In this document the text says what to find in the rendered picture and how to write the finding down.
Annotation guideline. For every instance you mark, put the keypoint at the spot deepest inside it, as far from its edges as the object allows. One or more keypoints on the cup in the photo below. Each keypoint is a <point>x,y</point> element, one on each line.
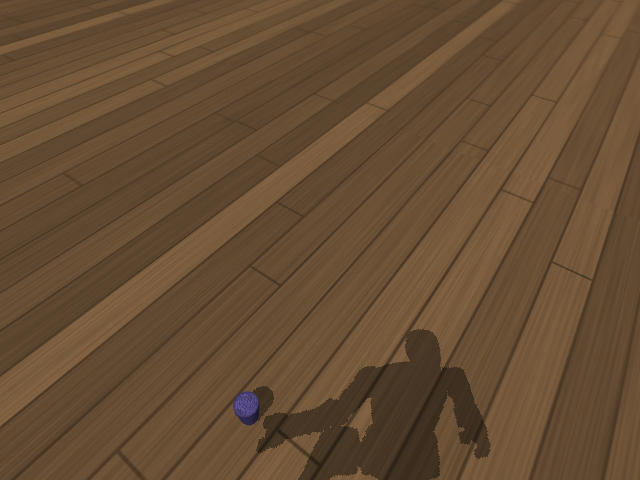
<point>246,407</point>

